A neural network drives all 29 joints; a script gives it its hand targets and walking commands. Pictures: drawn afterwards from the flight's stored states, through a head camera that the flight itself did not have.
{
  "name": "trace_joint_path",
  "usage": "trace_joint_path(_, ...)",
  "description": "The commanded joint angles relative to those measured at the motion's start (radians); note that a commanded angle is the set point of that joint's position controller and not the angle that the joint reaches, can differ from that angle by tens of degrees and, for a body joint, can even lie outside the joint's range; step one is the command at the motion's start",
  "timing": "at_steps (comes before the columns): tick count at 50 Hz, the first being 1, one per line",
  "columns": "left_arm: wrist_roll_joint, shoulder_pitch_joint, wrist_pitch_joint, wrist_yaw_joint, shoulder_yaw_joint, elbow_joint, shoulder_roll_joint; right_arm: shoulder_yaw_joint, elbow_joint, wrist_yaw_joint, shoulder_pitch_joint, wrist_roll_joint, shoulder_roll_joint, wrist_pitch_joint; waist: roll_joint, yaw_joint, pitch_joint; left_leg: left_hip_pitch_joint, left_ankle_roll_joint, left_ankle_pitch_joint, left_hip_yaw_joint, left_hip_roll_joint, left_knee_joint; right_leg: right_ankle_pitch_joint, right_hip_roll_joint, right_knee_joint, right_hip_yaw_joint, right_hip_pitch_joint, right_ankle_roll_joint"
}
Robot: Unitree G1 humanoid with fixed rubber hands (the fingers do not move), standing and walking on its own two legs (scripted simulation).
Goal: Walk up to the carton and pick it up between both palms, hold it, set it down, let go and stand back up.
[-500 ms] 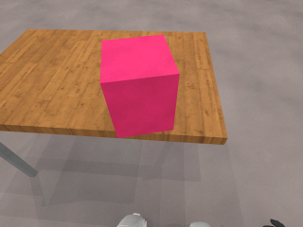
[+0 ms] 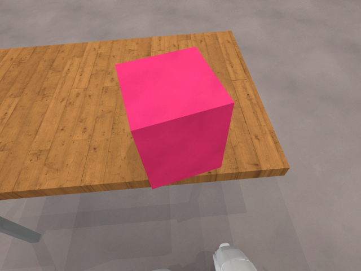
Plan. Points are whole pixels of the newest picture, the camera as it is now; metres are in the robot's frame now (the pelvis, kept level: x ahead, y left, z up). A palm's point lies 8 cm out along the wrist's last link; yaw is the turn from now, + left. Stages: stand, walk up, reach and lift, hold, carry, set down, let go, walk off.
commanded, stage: walk up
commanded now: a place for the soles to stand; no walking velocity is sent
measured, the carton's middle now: (173, 120) +0.45 +0.03 +0.05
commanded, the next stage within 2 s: none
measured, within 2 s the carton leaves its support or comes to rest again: neither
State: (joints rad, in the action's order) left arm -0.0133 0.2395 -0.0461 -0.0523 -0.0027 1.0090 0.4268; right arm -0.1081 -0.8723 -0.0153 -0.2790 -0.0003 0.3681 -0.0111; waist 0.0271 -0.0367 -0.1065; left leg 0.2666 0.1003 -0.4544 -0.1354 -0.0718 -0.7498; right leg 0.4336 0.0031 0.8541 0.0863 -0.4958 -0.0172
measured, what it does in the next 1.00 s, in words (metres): steps on the spot: right foot, then left foot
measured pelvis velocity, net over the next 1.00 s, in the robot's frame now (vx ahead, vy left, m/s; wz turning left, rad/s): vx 0.00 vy -0.01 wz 0.05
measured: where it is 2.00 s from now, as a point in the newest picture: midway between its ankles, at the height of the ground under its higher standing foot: outside the picture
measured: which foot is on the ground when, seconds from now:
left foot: down 0.00-0.06, up 0.08-0.28, down 0.30-1.00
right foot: up 0.00-0.02, down 0.04-1.00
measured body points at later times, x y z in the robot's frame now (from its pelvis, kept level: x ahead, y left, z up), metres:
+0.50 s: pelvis +0.02 +0.01 -0.01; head +0.05 +0.02 +0.44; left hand +0.08 +0.33 -0.13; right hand +0.09 -0.30 -0.12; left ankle +0.03 +0.15 -0.71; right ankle +0.08 -0.14 -0.71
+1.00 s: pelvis +0.00 -0.01 -0.01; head +0.02 +0.00 +0.44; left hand +0.07 +0.30 -0.14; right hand +0.10 -0.31 -0.12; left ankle +0.03 +0.15 -0.71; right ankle +0.08 -0.14 -0.71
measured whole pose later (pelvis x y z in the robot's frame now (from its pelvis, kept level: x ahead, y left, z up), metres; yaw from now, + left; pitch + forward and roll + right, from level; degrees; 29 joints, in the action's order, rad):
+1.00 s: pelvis +0.00 -0.01 -0.01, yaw +3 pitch -5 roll +1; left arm -0.02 0.17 0.01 -0.01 0.00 0.99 0.37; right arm -0.05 -0.88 0.01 -0.22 0.00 0.35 0.03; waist -0.03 -0.01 -0.12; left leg 0.34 -0.01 -0.41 0.12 -0.03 -0.83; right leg 0.34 -0.02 0.83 0.04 -0.41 0.02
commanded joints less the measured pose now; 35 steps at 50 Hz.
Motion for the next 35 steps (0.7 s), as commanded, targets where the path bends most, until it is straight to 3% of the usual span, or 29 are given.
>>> trace_joint_path(1,0.006,0.25,-0.021,-0.043,0.119,-0.008,0.244,-0.031,0.115,0.034,0.066,0.006,0.184,0.027,-0.148,0.174,0.198,0.079,-0.21,0.901,0.174,0.138,-0.223,-0.441,-0.097,-0.361,-0.039,0.504,-0.143)
trace_joint_path(2,0.01,0.291,-0.013,-0.048,0.14,-0.01,0.307,-0.011,0.109,0.029,0.013,0.02,0.151,0.025,-0.313,0.19,0.287,0.284,-0.244,0.354,0.136,0.019,-0.515,-0.459,-0.338,-0.358,0.377,0.647,-0.278)
trace_joint_path(3,0.007,0.188,-0.009,-0.053,0.128,-0.056,0.293,-0.018,0.116,0.033,0.047,0.012,0.201,0.01,-0.278,0.144,0.252,0.384,-0.202,-0.187,0.233,-0.015,-0.517,-0.329,-0.419,-0.452,0.583,0.571,-0.352)
trace_joint_path(4,0.002,0.076,-0.007,-0.051,0.114,-0.085,0.27,-0.032,0.09,0.033,0.011,-0.01,0.246,-0.006,-0.159,0.085,0.166,0.325,-0.168,-0.171,0.289,0.06,-0.51,-0.041,-0.44,-0.498,0.585,0.388,-0.349)
trace_joint_path(5,-0.004,0.018,-0.004,-0.052,0.113,-0.106,0.274,-0.029,0.063,0.022,-0.022,-0.013,0.248,-0.009,-0.145,0.057,0.076,0.261,-0.14,-0.178,0.278,0.052,-0.463,0.035,-0.4,-0.529,0.507,0.22,-0.329)
trace_joint_path(6,-0.012,-0.039,-0.003,-0.048,0.113,-0.11,0.262,-0.027,0.051,0.014,-0.042,-0.017,0.229,-0.006,-0.142,0.032,0.027,0.215,-0.121,-0.17,0.285,0.076,-0.43,0.054,-0.361,-0.511,0.412,0.118,-0.297)
trace_joint_path(7,-0.014,-0.094,-0.005,-0.038,0.106,-0.125,0.241,-0.024,0.036,0.003,-0.091,-0.019,0.207,-0.004,-0.19,0.008,0.032,0.153,-0.101,-0.16,0.268,0.073,-0.354,0.066,-0.305,-0.497,0.318,0.055,-0.258)
trace_joint_path(8,-0.019,-0.106,-0.004,-0.027,0.104,-0.125,0.228,-0.022,0.019,-0.002,-0.116,-0.016,0.199,0.0,-0.198,0.003,0.044,0.099,-0.093,-0.147,0.225,0.063,-0.285,0.084,-0.262,-0.483,0.259,0.012,-0.232)
trace_joint_path(9,-0.03,-0.125,-0.002,-0.013,0.098,-0.125,0.228,-0.022,0.005,-0.004,-0.13,-0.003,0.196,0.008,-0.26,0.002,0.068,0.058,-0.086,-0.182,0.211,0.07,-0.172,0.111,-0.231,-0.457,0.216,0.02,-0.207)
trace_joint_path(10,-0.037,-0.144,0.004,-0.004,0.098,-0.131,0.229,-0.016,0.004,-0.002,-0.112,0.004,0.186,0.017,-0.272,0.003,0.069,0.037,-0.079,-0.13,0.191,0.084,0.018,0.084,-0.203,-0.417,0.179,0.037,-0.185)
trace_joint_path(11,-0.031,-0.179,0.011,0.006,0.087,-0.126,0.218,-0.019,-0.035,0.001,-0.158,0.006,0.184,0.03,-0.252,-0.019,0.084,-0.051,-0.075,-0.048,0.166,0.073,0.165,0.122,-0.173,-0.378,0.131,-0.002,-0.148)
trace_joint_path(12,-0.022,-0.177,0.025,0.013,0.084,-0.124,0.192,-0.022,-0.058,0.009,-0.18,-0.004,0.179,0.037,-0.157,-0.036,0.078,-0.091,-0.078,-0.044,0.206,0.064,0.269,0.117,-0.128,-0.26,0.091,0.0,-0.103)
trace_joint_path(13,-0.001,-0.165,0.032,0.016,0.073,-0.127,0.149,-0.017,-0.061,0.022,-0.18,-0.021,0.176,0.045,-0.07,-0.027,0.071,-0.067,-0.07,-0.07,0.391,0.144,0.357,0.041,-0.094,-0.086,0.031,-0.011,-0.045)
trace_joint_path(14,0.013,-0.139,0.042,0.017,0.067,-0.124,0.12,-0.028,-0.029,0.036,-0.121,-0.032,0.242,0.057,0.039,0.002,0.012,0.003,-0.052,-0.006,0.703,0.315,0.456,0.026,-0.03,0.05,-0.036,-0.075,0.011)
trace_joint_path(15,0.012,-0.166,0.047,0.016,0.08,-0.121,0.17,-0.039,0.005,0.049,-0.028,-0.029,0.318,0.069,-0.029,0.024,-0.029,0.096,-0.03,0.054,0.782,0.353,0.461,0.012,-0.03,0.094,-0.011,-0.052,0.015)
trace_joint_path(16,0.008,-0.174,0.056,0.018,0.084,-0.119,0.181,-0.05,0.031,0.058,0.034,-0.032,0.354,0.074,-0.002,0.031,-0.033,0.151,-0.023,0.08,0.811,0.37,0.467,0.049,-0.043,0.097,0.038,-0.037,0.01)
trace_joint_path(17,0.009,-0.173,0.054,0.021,0.095,-0.103,0.197,-0.041,0.037,0.066,0.082,-0.034,0.348,0.08,0.014,0.049,-0.066,0.185,0.019,0.184,0.822,0.376,0.423,0.051,-0.052,0.097,0.035,0.012,0.003)
trace_joint_path(19,0.013,-0.138,0.044,0.028,0.096,-0.082,0.19,-0.03,0.04,0.059,0.093,-0.022,0.325,0.089,0.097,0.063,-0.015,0.133,0.01,0.403,0.665,0.331,0.338,0.052,-0.047,0.037,0.002,0.071,-0.009)
trace_joint_path(20,0.009,-0.12,0.038,0.029,0.098,-0.077,0.184,-0.023,0.037,0.057,0.083,-0.021,0.303,0.088,0.08,0.065,0.014,0.084,0.011,0.496,0.635,0.317,0.293,0.034,-0.05,-0.017,0.002,0.08,-0.011)
trace_joint_path(21,0.008,-0.094,0.028,0.031,0.09,-0.071,0.175,-0.015,0.037,0.057,0.084,-0.014,0.299,0.089,0.075,0.081,0.062,0.076,0.02,0.57,0.583,0.31,0.235,-0.092,-0.056,-0.105,-0.013,0.141,-0.018)
trace_joint_path(22,0.011,-0.094,0.02,0.034,0.088,-0.051,0.171,-0.011,0.038,0.055,0.09,-0.006,0.283,0.085,0.031,0.076,0.099,0.07,-0.015,0.589,0.508,0.255,0.183,-0.289,-0.069,-0.165,-0.012,0.211,-0.024)
trace_joint_path(24,0.007,-0.133,0.016,0.034,0.091,-0.058,0.201,-0.001,0.042,0.055,0.082,0.001,0.254,0.078,0.005,0.066,0.161,0.089,-0.054,0.524,0.412,0.18,0.118,-0.53,-0.105,-0.17,0.023,0.308,-0.058)
trace_joint_path(25,0.007,-0.13,0.022,0.033,0.086,-0.064,0.193,0.002,0.04,0.056,0.077,0.005,0.239,0.076,0.027,0.064,0.167,0.095,-0.061,0.476,0.395,0.17,0.118,-0.544,-0.118,-0.171,0.023,0.332,-0.064)
trace_joint_path(26,0.009,-0.159,0.022,0.033,0.079,-0.069,0.202,0.005,0.024,0.055,0.053,0.012,0.222,0.071,-0.029,0.054,0.183,0.07,-0.059,0.408,0.364,0.144,0.128,-0.525,-0.129,-0.179,0.045,0.313,-0.087)
trace_joint_path(27,0.01,-0.164,0.024,0.031,0.08,-0.07,0.194,0.006,0.01,0.057,0.058,0.007,0.226,0.068,-0.036,0.042,0.184,0.036,-0.052,0.368,0.372,0.146,0.134,-0.485,-0.132,-0.174,0.06,0.266,-0.09)
trace_joint_path(29,0.012,-0.16,0.034,0.032,0.07,-0.078,0.186,0.002,0.021,0.057,0.093,0.003,0.256,0.069,-0.013,0.053,0.171,0.049,-0.022,0.38,0.452,0.201,0.181,-0.409,-0.093,-0.125,0.002,0.228,-0.054)
trace_joint_path(31,0.009,-0.156,0.035,0.035,0.071,-0.066,0.17,0.008,0.02,0.056,0.116,0.004,0.25,0.067,0.001,0.07,0.135,0.123,-0.007,0.33,0.471,0.204,0.206,-0.333,-0.076,-0.14,-0.004,0.267,-0.047)
trace_joint_path(35,0.005,-0.155,0.033,0.038,0.079,-0.064,0.193,0.009,0.008,0.052,0.133,0.003,0.243,0.062,-0.022,0.059,0.106,0.144,-0.037,0.19,0.423,0.159,0.212,-0.26,-0.101,-0.206,0.039,0.251,-0.063)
